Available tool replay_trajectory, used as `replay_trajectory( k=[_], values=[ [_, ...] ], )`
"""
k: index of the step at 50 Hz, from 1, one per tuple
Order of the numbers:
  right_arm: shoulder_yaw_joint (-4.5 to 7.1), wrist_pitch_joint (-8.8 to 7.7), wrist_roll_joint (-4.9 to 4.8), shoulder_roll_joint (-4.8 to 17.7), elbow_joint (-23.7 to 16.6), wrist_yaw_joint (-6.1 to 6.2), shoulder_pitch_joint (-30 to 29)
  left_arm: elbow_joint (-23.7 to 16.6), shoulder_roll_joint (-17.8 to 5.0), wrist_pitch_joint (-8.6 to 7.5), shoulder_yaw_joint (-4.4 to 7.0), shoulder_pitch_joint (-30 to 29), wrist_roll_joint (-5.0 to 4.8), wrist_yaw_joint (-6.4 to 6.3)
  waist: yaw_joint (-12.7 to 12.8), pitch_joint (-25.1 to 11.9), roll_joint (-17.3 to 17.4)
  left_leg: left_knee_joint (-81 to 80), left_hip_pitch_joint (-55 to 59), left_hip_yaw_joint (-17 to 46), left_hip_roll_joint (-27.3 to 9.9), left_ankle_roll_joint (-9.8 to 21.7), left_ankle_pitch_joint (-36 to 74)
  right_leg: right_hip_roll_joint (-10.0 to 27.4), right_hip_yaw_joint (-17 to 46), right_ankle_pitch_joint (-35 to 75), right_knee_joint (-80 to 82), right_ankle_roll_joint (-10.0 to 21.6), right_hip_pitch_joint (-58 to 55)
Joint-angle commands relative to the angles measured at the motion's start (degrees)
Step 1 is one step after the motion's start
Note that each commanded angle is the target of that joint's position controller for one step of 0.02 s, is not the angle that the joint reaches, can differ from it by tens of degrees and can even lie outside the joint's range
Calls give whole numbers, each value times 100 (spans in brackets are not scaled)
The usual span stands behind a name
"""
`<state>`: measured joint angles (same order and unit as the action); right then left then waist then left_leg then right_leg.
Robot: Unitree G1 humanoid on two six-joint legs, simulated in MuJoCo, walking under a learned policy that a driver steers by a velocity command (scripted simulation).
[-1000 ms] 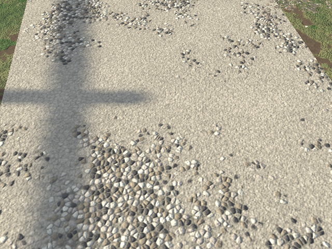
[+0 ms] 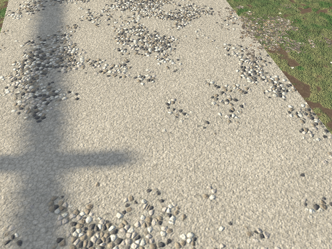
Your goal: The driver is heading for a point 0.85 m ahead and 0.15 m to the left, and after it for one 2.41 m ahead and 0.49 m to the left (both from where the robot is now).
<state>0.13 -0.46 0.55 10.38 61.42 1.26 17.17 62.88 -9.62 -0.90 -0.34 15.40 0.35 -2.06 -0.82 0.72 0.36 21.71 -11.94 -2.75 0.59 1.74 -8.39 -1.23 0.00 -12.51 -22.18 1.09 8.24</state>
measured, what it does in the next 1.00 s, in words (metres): walks ahead: right foot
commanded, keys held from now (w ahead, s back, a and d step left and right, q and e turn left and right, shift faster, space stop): no key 0.22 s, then w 0.70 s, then w+q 0.08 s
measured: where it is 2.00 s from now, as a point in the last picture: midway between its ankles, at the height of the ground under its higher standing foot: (146, 193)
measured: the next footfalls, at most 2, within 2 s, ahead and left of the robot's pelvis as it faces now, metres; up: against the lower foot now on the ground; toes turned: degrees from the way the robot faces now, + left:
right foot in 0.98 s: +0.46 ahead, -0.04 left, +0.00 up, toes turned -3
left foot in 1.54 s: +0.71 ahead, +0.15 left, +0.00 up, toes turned +23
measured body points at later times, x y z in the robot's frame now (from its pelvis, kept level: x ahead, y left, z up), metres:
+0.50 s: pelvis +0.06 +0.02 -0.01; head +0.05 +0.03 +0.44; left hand -0.01 +0.25 -0.17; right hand +0.08 -0.22 -0.15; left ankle +0.06 +0.10 -0.74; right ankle -0.01 -0.11 -0.74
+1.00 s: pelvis +0.30 +0.02 -0.03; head +0.34 +0.02 +0.42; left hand +0.48 +0.24 -0.15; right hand +0.18 -0.19 -0.17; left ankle +0.08 +0.10 -0.72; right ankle +0.42 -0.04 -0.75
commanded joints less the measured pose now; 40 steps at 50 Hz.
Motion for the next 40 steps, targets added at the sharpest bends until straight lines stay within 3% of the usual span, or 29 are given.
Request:
replay_trajectory(
  k=[1,11,13,15,16,18,19,20,21,23,25,26,27,28,29,30,32,35,40],
  values=[
    [56,-34,0,403,-21,37,240,-20,-500,-28,73,301,-2,-24,32,243,-21,-377,149,663,-555,50,14,634,635,241,526,209,372],
    [32,-2,-2,317,237,83,358,175,-366,-14,25,452,1,-50,20,305,-41,-308,205,669,-581,58,173,610,573,426,492,205,319],
    [51,21,9,338,268,75,390,223,-412,4,53,583,19,-47,39,257,-90,-215,163,573,-408,94,-816,487,554,-671,541,274,363],
    [111,63,44,414,188,40,336,167,-602,62,149,638,35,-24,78,564,-270,139,-343,436,-166,235,-2300,474,760,-2439,582,514,664],
    [115,68,66,370,114,12,231,145,-617,77,176,739,38,-8,147,834,-340,327,-723,409,-102,268,-2583,612,1022,-2985,728,647,750],
    [73,-3,125,97,-77,-56,-54,216,-751,54,264,1129,37,-4,325,1026,-820,1254,-1403,-6,107,210,-1929,1277,1982,-3476,1288,1004,352],
    [72,-61,184,72,-177,-86,-176,227,-843,31,322,1155,53,-6,350,1071,-950,1677,-1575,-99,-14,214,-1475,1646,2361,-3339,1477,1198,252],
    [108,-124,178,180,-271,-112,-275,199,-846,-3,349,1119,70,3,334,1029,-845,1907,-1683,-22,-140,236,-1422,1783,2472,-3053,1556,1287,209],
    [144,-184,154,262,-341,-144,-294,164,-858,-46,370,1049,87,18,278,953,-749,1987,-1706,42,-202,261,-1541,1791,2402,-2768,1529,1296,130],
    [167,-287,94,217,-369,-191,-65,86,-853,-112,398,767,55,41,27,931,-717,1366,-1091,-27,-215,317,-1456,1582,1936,-2322,1274,1158,423],
    [214,-347,24,119,-20,-168,883,-46,-760,-148,406,375,9,62,-422,787,-428,419,738,-276,152,310,-966,1008,1184,-1903,581,877,1435],
    [295,-385,62,344,156,-115,1525,-157,-563,-207,355,219,40,78,-667,661,152,-87,1679,472,-317,369,-1289,636,665,-1498,-414,695,2132],
    [460,-404,80,978,258,-64,2231,-407,-98,-279,228,90,-1,146,-855,370,1686,-1273,2347,2845,-1683,777,-2940,-153,-324,-1433,-2379,391,3104],
    [471,-331,55,1006,363,-66,2323,-538,-540,-291,332,-60,192,193,-695,597,1393,-1521,2001,3816,-2274,1102,-3099,-78,-210,-1804,-3520,447,3548],
    [391,-324,82,737,154,-72,1679,-547,-570,-298,356,-187,246,251,-349,897,518,-1453,1513,3391,-2127,1074,-2956,273,53,-1302,-4007,511,3606],
    [365,-364,80,663,-8,-90,1243,-509,-404,-329,322,-128,191,305,-159,910,253,-1490,1212,2881,-1896,982,-2408,420,126,-790,-4048,498,3457],
    [289,-460,50,485,-101,-69,960,-468,-386,-337,342,-71,173,374,36,746,204,-1591,1141,2014,-1514,816,-1161,568,43,-184,-3837,379,3194],
    [213,-536,29,365,102,-39,1395,-545,-382,-232,367,-260,167,391,43,543,369,-1357,1466,1203,-1244,754,962,486,-246,132,-3707,233,3308],
    [133,-557,48,354,172,-20,1590,-1101,-230,-175,262,-1591,99,392,-132,753,492,-1338,1174,604,-1012,768,2292,293,-639,659,-2286,122,3129]
  ],
)
Keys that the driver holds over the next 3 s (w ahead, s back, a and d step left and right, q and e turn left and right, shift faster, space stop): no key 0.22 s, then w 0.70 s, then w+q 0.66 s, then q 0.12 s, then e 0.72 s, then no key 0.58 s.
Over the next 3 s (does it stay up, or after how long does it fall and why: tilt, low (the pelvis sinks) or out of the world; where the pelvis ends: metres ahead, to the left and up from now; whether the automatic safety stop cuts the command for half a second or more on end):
stays up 0.82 0.18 0.00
